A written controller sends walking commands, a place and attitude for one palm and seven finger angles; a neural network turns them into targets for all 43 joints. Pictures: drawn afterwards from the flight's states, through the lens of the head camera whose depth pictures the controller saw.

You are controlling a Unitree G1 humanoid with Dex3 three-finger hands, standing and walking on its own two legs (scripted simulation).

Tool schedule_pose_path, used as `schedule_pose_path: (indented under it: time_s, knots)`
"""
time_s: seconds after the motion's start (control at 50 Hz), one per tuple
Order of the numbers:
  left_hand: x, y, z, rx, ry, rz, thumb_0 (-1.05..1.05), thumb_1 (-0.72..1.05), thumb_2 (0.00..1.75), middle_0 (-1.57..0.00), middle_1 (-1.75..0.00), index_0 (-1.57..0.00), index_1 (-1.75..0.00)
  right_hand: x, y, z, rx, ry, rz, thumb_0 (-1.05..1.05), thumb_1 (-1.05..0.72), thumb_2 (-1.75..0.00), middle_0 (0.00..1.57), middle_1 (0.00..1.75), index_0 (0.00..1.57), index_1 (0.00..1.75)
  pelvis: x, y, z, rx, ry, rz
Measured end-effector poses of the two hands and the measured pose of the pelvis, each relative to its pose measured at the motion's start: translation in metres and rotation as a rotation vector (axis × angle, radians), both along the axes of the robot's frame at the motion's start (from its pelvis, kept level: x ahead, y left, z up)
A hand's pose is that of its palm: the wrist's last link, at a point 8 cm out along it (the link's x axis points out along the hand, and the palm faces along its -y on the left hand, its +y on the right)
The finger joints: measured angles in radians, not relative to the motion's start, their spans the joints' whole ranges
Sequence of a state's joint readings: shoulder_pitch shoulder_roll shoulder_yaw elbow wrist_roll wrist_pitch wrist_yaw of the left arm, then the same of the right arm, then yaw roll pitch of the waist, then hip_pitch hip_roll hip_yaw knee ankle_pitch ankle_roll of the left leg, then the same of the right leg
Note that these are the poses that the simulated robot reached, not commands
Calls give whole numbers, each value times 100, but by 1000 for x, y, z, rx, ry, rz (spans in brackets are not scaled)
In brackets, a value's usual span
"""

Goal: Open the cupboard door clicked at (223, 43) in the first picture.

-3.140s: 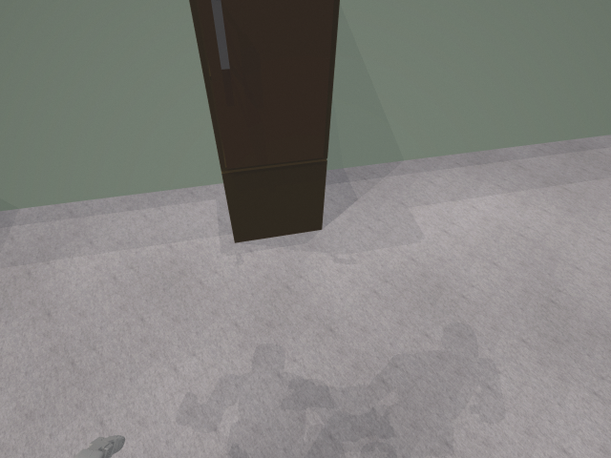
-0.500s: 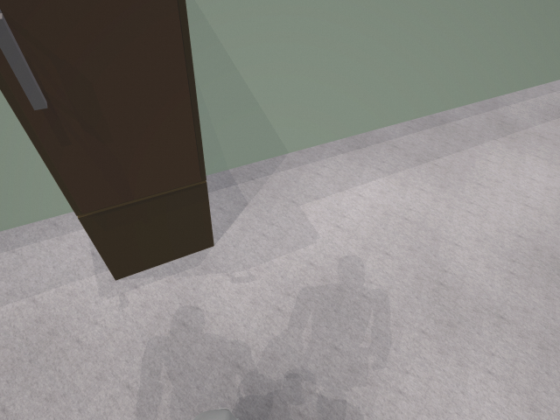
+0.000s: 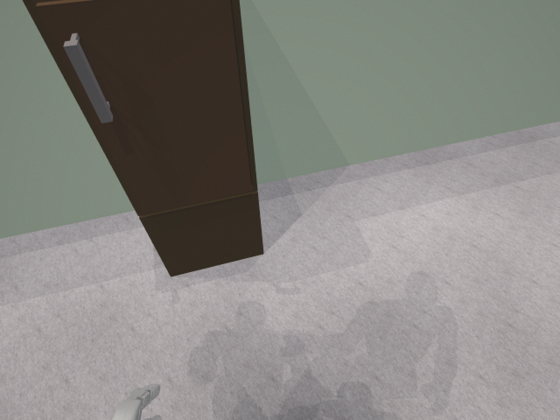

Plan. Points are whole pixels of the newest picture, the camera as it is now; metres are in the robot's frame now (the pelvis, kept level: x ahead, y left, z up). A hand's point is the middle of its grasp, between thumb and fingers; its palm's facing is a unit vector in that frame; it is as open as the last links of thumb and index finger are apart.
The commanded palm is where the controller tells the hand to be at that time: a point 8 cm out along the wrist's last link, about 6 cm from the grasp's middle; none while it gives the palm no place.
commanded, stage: turn to face it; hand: left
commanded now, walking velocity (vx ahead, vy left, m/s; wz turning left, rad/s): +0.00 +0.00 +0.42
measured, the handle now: (91, 79) +0.72 +0.39 +0.12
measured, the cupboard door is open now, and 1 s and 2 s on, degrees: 0 0 0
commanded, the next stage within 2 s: take the last steps up to it in 0.20 s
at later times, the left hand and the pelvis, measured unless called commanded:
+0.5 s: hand out of the picture -0.11 +0.22 -0.18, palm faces +0.31 -0.93 -0.22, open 7.4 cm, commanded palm none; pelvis -0.02 +0.03 +0.00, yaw +13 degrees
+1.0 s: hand (145, 404) +0.18 +0.24 -0.17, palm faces +0.18 -0.97 -0.19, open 7.4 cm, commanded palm none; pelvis +0.12 +0.04 -0.01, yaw +13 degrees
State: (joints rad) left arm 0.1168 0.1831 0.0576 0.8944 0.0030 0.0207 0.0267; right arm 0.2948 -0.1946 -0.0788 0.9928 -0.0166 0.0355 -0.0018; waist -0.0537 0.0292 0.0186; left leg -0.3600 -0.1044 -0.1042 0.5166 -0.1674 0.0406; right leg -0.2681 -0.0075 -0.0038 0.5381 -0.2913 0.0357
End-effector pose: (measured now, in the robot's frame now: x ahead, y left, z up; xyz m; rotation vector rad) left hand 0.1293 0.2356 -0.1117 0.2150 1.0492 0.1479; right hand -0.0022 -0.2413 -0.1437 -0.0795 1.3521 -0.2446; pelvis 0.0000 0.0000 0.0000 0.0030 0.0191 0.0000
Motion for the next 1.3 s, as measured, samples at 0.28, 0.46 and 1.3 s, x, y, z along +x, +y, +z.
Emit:
schedule_pose_path:
  time_s: [0.28, 0.46, 1.3]
  knots:
    - [-132, -4, 1, 9, 149, 232, 1, 90, 90, -20, -30, -20, -30, 94, -28, 14, -36, -86, 256, 1, -91, -90, 20, 30, 19, 30, -12, -15, 9, 35, -39, 171]
    - [-240, 19, -34, -83, 346, 381, 1, 90, 90, -20, -30, -20, -30, 147, 41, 26, -61, -206, 437, 1, -91, -90, 20, 30, 19, 30, -22, 21, -4, -4, -24, 232]
    - [40, 35, -19, -81, 210, 334, -1, 94, 90, -20, -30, -20, -30, 289, 68, 11, 4, -49, 318, 1, -93, -90, 20, 30, 19, 30, 208, 44, 9, -24, -39, 262]
